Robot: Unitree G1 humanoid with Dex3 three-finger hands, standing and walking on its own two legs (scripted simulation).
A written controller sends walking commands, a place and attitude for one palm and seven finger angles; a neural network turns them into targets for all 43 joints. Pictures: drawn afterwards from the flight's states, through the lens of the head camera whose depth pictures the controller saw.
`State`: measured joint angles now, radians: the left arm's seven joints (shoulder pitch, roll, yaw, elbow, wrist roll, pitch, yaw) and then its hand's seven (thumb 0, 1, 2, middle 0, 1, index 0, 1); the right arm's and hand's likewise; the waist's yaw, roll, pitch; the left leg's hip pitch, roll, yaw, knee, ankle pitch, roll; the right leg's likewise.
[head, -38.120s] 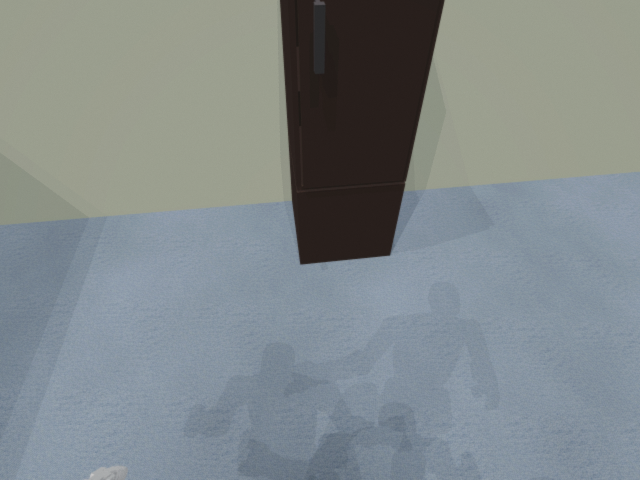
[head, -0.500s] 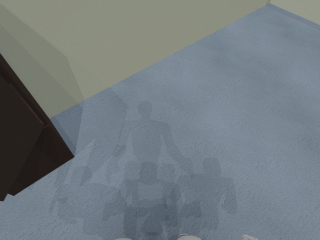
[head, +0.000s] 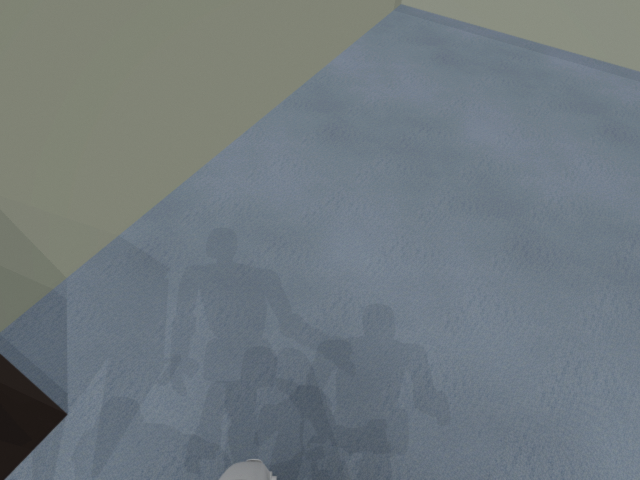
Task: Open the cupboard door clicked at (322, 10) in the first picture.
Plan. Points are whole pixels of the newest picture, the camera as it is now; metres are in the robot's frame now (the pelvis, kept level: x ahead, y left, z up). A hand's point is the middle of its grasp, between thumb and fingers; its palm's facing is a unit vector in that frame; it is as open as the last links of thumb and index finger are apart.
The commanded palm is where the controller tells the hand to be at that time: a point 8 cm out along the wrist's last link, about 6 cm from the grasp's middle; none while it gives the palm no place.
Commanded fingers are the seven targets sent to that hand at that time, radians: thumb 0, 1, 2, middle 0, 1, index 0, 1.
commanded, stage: walk to a spot facing it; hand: left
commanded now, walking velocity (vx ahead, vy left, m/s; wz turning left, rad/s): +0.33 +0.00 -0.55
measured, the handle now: out of the picture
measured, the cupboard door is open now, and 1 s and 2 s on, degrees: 43 43 43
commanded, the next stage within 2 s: turn to face it in 0.76 s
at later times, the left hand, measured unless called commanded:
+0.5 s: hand (292, 302) +0.42 +0.08 -0.16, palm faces -0.31 -0.92 -0.23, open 7.3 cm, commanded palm none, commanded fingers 0.00 0.90 0.90 -0.20 -0.30 -0.20 -0.30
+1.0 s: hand (337, 235) +0.58 +0.01 -0.17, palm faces -0.40 -0.90 -0.19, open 7.3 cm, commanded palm none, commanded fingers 0.00 0.90 0.90 -0.20 -0.30 -0.20 -0.30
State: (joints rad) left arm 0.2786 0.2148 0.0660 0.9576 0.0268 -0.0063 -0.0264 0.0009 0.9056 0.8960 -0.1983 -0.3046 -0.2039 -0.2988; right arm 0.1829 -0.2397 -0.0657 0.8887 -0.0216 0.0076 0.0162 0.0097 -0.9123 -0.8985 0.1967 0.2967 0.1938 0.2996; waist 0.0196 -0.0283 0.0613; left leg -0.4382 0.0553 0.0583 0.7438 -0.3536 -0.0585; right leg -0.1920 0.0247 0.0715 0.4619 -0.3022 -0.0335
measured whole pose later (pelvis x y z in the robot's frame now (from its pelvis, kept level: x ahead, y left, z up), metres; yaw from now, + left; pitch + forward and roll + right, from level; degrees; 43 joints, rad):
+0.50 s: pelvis +0.20 -0.06 -0.02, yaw -16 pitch +0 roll +0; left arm 0.04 0.23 0.07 0.89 0.01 -0.05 -0.03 0.00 0.91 0.90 -0.19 -0.30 -0.20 -0.30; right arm 0.40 -0.21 -0.04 1.07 -0.02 0.01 0.00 0.01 -0.91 -0.90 0.20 0.30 0.20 0.30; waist -0.06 0.01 0.12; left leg -0.34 0.16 0.09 1.16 -0.48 -0.06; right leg -0.39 -0.02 -0.11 0.66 -0.29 -0.06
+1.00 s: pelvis +0.44 -0.13 -0.01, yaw -24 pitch +1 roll +0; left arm 0.18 0.19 0.05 1.00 0.02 -0.03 -0.03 0.00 0.92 0.90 -0.19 -0.30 -0.20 -0.30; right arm 0.30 -0.18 -0.04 1.02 -0.03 -0.05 -0.01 0.00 -0.94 -0.90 0.20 0.30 0.20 0.30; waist -0.02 0.00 0.05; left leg -0.19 0.12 0.16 0.51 -0.32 -0.05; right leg -0.40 -0.06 -0.10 0.66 -0.24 0.00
